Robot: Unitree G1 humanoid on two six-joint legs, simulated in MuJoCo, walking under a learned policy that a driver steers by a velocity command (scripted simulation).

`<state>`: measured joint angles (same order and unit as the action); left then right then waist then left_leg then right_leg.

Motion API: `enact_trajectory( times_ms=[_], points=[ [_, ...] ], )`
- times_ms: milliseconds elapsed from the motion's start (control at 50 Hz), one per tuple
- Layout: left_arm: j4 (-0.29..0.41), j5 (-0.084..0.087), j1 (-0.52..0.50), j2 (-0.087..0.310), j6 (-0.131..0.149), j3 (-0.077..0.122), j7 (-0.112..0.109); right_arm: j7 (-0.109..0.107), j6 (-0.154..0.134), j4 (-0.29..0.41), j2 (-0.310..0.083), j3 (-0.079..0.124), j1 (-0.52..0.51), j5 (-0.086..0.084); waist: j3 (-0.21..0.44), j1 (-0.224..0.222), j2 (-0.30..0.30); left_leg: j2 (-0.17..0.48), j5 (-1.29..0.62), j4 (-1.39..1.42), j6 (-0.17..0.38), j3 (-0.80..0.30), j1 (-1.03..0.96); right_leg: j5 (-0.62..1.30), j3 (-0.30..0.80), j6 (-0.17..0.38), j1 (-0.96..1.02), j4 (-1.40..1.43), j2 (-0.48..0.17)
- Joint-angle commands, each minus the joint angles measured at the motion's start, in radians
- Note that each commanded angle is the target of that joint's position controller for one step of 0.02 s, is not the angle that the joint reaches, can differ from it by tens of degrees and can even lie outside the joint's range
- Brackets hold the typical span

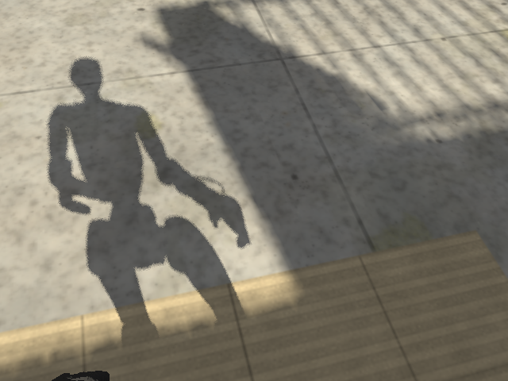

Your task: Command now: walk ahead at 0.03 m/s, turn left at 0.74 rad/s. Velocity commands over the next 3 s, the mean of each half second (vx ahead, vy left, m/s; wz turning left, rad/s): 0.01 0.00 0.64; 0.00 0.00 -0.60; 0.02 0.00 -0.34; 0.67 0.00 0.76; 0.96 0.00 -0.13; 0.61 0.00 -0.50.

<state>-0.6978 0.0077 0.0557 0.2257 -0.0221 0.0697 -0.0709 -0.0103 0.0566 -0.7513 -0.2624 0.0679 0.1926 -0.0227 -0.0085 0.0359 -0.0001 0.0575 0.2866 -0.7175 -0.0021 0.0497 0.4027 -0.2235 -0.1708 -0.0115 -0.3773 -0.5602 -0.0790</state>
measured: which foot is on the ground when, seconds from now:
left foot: down 0.00-0.62, up 0.64-0.88, down 0.90-1.00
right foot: down 0.00-0.00, up 0.02-0.54, down 0.56-0.90, up 0.92-1.00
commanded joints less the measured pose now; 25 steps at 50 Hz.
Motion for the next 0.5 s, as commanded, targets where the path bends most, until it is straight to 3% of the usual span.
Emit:
enact_trajectory(
  times_ms=[20,40,60,80,100,120,140,220,260,320,400,480,500],
  points=[
    [0.049,-0.007,0.045,0.068,-0.004,0.036,0.004,0.0,-0.022,0.051,-0.197,0.068,0.088,0.021,0.064,-0.027,-0.185,0.122,-0.463,0.311,0.144,-0.283,-0.199,-0.098,-0.008,-0.014,-0.102,-0.289,-0.056],
    [0.12,-0.027,-0.058,0.051,-0.001,0.026,0.009,-0.003,-0.038,0.089,-0.288,0.082,0.1,0.041,0.059,-0.018,-0.369,0.282,-0.767,0.347,0.32,-0.602,-0.296,-0.435,0.084,-0.068,-0.383,-0.546,0.1],
    [0.137,-0.023,-0.138,0.076,0.011,0.028,0.013,0.009,-0.056,0.1,-0.285,0.086,0.131,0.074,0.148,0.044,-0.226,0.317,-0.68,0.39,0.391,-0.632,-0.337,-0.453,0.228,-0.048,-0.431,-0.697,0.121],
    [0.13,-0.005,-0.153,0.089,0.016,0.035,0.012,0.009,-0.07,0.111,-0.271,0.086,0.085,0.06,0.135,0.018,-0.138,0.254,-0.611,0.372,0.338,-0.565,-0.354,-0.362,0.277,-0.024,-0.453,-0.719,0.104],
    [0.107,-0.006,-0.129,0.094,0.015,0.038,0.004,-0.003,-0.065,0.124,-0.234,0.08,0.018,0.02,0.117,-0.014,-0.07,0.201,-0.584,0.349,0.273,-0.49,-0.349,-0.27,0.286,-0.018,-0.46,-0.689,0.087],
    [0.09,-0.014,-0.111,0.106,0.012,0.041,-0.002,-0.015,-0.054,0.139,-0.186,0.066,-0.01,-0.009,0.124,-0.022,-0.078,0.185,-0.583,0.328,0.238,-0.461,-0.349,-0.209,0.293,-0.029,-0.447,-0.663,0.075],
    [0.091,-0.015,-0.106,0.107,0.011,0.044,0.0,-0.025,-0.044,0.148,-0.161,0.059,-0.011,-0.019,0.144,-0.029,-0.092,0.157,-0.572,0.322,0.217,-0.445,-0.345,-0.173,0.297,-0.029,-0.414,-0.643,0.08],
    [0.089,-0.007,-0.144,0.07,0.023,0.027,0.019,-0.051,-0.034,0.16,-0.17,0.064,0.033,-0.011,0.166,-0.01,-0.084,0.106,-0.591,0.305,0.189,-0.459,-0.416,-0.08,0.311,-0.046,-0.403,-0.49,0.128],
    [0.081,0.001,-0.147,0.083,0.024,0.03,0.017,-0.06,-0.03,0.167,-0.184,0.067,0.031,-0.02,0.163,-0.011,-0.111,0.094,-0.573,0.306,0.166,-0.489,-0.423,-0.056,0.331,-0.06,-0.383,-0.41,0.141],
    [0.063,-0.002,-0.125,0.105,0.026,0.03,0.028,-0.059,-0.022,0.184,-0.188,0.067,0.015,-0.004,0.174,-0.012,-0.137,0.092,-0.592,0.279,0.165,-0.481,-0.383,-0.046,0.317,-0.067,-0.304,-0.35,0.124],
    [0.051,0.0,-0.111,0.111,0.025,0.022,0.044,-0.051,-0.013,0.196,-0.159,0.045,-0.003,0.018,0.161,0.002,-0.129,0.103,-0.668,0.253,0.186,-0.491,-0.341,-0.074,0.289,-0.057,-0.229,-0.334,0.099],
    [0.03,0.004,-0.06,0.087,0.029,0.003,0.065,-0.03,-0.026,0.177,-0.061,-0.006,-0.037,0.041,0.157,-0.004,-0.114,0.092,-0.693,0.247,0.185,-0.421,-0.254,-0.074,0.247,-0.037,-0.021,-0.186,0.044],
    [0.029,0.011,-0.049,0.094,0.031,0.004,0.071,-0.022,-0.033,0.168,-0.073,-0.005,-0.038,0.045,0.139,-0.008,-0.125,0.09,-0.676,0.252,0.188,-0.409,-0.235,-0.055,0.231,-0.031,0.029,-0.129,0.055]
  ],
)
Next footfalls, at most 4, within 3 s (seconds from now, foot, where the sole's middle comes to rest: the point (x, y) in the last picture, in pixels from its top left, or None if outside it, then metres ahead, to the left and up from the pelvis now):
0.56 right None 0.14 -0.09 -0.76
0.90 left None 0.07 0.14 -0.76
1.36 right None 0.03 -0.13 -0.76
1.92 left None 0.32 0.17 -0.76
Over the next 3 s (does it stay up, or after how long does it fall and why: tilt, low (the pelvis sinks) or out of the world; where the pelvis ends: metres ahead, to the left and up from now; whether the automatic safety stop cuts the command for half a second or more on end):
stays up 1.05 0.32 0.01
